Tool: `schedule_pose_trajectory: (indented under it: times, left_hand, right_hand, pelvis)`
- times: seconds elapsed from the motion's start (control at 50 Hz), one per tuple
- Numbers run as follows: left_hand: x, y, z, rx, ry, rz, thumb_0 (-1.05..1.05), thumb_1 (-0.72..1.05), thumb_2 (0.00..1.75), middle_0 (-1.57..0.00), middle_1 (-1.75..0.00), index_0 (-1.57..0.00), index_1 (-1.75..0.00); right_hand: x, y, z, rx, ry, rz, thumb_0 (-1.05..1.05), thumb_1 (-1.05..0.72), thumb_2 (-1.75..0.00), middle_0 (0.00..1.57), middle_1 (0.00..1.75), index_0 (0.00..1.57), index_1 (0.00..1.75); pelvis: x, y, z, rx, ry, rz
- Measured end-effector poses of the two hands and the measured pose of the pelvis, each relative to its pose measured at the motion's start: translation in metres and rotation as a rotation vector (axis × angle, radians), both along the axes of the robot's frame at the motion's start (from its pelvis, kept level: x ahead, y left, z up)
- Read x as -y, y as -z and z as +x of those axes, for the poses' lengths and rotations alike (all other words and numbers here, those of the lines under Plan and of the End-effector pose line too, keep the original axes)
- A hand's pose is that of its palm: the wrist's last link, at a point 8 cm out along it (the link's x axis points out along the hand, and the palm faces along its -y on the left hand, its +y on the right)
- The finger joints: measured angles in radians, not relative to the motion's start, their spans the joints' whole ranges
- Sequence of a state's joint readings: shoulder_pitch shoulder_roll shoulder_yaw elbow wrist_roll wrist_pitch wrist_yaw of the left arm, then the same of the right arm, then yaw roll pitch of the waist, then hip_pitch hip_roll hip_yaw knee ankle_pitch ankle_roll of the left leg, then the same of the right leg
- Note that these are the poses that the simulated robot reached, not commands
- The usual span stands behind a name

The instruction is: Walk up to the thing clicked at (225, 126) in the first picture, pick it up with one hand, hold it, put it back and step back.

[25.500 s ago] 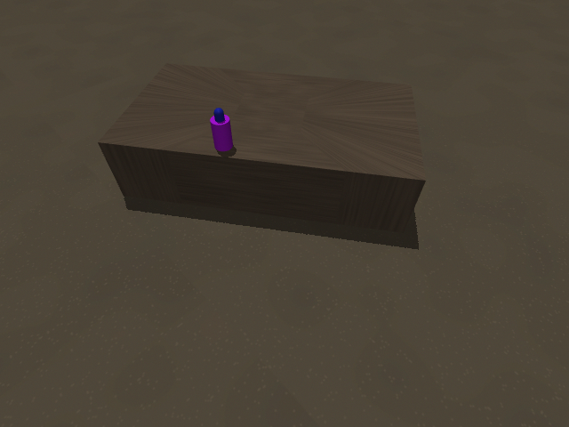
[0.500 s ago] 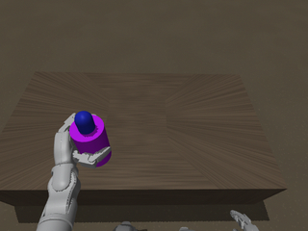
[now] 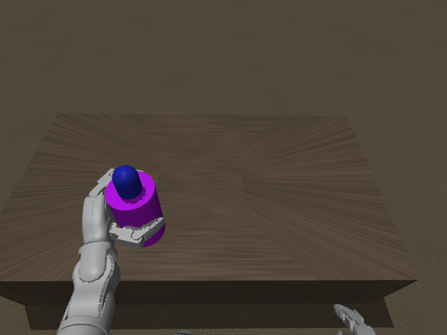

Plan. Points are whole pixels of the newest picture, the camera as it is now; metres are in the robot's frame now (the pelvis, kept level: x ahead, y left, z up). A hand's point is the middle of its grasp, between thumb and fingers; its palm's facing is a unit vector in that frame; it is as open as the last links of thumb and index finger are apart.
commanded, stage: hold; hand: left
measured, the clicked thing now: (135, 203) +0.33 +0.17 +0.05
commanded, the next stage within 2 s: none
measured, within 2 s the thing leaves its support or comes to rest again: neither
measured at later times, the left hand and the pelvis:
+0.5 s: hand (137, 212) +0.32 +0.16 +0.04, palm faces +0.18 -0.98 -0.02, open 10.7 cm; pelvis +0.00 +0.00 +0.00, yaw +0 degrees
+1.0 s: hand (137, 215) +0.32 +0.16 +0.05, palm faces +0.19 -0.98 -0.01, open 10.7 cm; pelvis -0.01 +0.00 +0.00, yaw +0 degrees
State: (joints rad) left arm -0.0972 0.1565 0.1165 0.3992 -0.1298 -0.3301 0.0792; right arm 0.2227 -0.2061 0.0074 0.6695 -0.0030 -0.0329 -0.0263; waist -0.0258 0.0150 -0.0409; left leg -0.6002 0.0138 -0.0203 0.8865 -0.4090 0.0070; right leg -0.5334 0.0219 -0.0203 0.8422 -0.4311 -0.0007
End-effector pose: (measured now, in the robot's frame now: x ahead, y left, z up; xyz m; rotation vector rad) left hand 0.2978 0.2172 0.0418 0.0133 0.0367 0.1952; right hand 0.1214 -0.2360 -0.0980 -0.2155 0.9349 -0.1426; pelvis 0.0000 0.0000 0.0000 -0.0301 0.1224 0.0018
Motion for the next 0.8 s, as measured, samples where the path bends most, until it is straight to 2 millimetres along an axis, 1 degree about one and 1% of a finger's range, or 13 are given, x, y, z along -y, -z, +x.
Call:
schedule_pose_trajectory:
  times: [0.22,0.36,0.48,0.68,0.8]
  left_hand:
    - [0.0035,-0.0063,-0.0029,0.002,0.004,-0.005,-0.01,-0.41,1.03,-0.68,-0.93,-0.68,-0.92]
    - [0.0060,-0.0054,-0.0018,-0.001,0.007,-0.006,-0.01,-0.41,1.03,-0.68,-0.93,-0.68,-0.92]
    - [0.0054,-0.0035,-0.0047,-0.006,0.008,-0.001,-0.01,-0.41,1.03,-0.68,-0.93,-0.68,-0.92]
    - [0.0058,-0.0086,-0.0075,0.010,0.003,-0.006,-0.01,-0.41,1.03,-0.68,-0.93,-0.68,-0.92]
    - [0.0061,-0.0076,-0.0077,0.006,0.007,-0.004,-0.01,-0.41,1.03,-0.68,-0.93,-0.68,-0.92]
  right_hand:
    - [-0.0017,-0.0056,0.0036,0.022,-0.005,0.000,0.01,-0.93,-0.91,0.20,0.30,0.20,0.30]
    - [-0.0017,-0.0062,0.0035,0.028,-0.007,0.002,0.01,-0.92,-0.91,0.20,0.30,0.20,0.30]
    - [-0.0009,-0.0056,0.0016,0.025,-0.007,0.003,0.01,-0.92,-0.91,0.20,0.30,0.20,0.30]
    - [-0.0001,-0.0056,-0.0018,0.024,-0.006,0.003,0.01,-0.92,-0.91,0.20,0.30,0.20,0.30]
    - [0.0006,-0.0063,-0.0007,0.031,-0.005,0.004,0.01,-0.93,-0.91,0.20,0.30,0.20,0.30]
  pelvis:
    - [-0.0003,-0.0035,-0.0004,0.016,-0.001,0.002]
    - [-0.0001,-0.0039,-0.0022,0.020,0.000,0.004]
    - [0.0005,-0.0038,-0.0024,0.018,0.001,0.003]
    - [0.0012,-0.0046,-0.0038,0.026,0.000,0.004]
    - [0.0018,-0.0046,-0.0051,0.027,0.000,0.005]
